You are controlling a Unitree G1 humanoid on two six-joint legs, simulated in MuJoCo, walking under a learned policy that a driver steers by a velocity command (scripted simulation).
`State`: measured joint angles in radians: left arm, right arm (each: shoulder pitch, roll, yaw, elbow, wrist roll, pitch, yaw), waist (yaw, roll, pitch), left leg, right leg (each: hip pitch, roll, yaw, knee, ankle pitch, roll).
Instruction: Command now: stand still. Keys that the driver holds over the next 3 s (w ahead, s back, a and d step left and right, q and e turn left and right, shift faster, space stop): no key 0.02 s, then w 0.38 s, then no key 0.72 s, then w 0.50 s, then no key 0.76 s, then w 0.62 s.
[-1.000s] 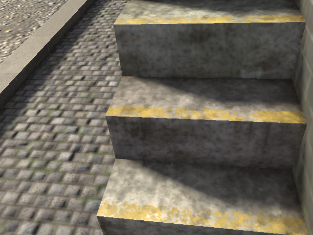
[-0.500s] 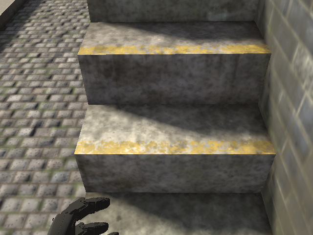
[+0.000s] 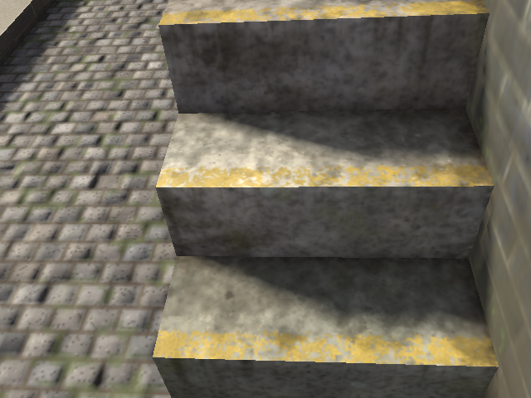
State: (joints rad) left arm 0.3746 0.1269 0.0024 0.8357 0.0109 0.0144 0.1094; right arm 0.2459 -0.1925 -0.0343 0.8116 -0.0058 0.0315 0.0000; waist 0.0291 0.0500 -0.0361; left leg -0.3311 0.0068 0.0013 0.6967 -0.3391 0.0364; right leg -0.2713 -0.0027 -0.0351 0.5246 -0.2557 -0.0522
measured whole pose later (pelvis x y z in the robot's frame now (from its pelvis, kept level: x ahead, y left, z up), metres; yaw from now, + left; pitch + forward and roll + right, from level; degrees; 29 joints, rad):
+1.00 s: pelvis +0.07 +0.08 +0.00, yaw -2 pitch +1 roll +2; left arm 0.21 0.23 0.01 0.82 -0.01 0.03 0.09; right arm 0.25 -0.19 0.00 0.84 -0.01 -0.04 -0.02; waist -0.02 -0.04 0.05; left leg -0.23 -0.06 0.10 0.41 -0.20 0.06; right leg -0.15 -0.11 -0.02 0.50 -0.37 0.05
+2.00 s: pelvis +0.18 -0.05 +0.05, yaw -4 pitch +10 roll -2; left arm -0.11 0.07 -0.08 0.52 0.04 0.07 -0.07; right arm 0.39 -0.24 -0.05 1.02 0.00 -0.01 0.16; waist 0.06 0.12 -0.07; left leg -0.42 0.12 -0.18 0.83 0.01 0.05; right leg -1.08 0.03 -0.02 1.40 -0.50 -0.06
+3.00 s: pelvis +0.38 -0.05 +0.23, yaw -2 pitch +10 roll -2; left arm 0.13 0.11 -0.01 0.77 0.03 0.01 -0.12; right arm 0.43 -0.22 -0.02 1.08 -0.03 -0.04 0.03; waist 0.02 0.03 -0.19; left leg -0.25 0.12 0.03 0.43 -0.13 0.06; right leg -0.68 0.02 -0.14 1.22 -0.04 -0.07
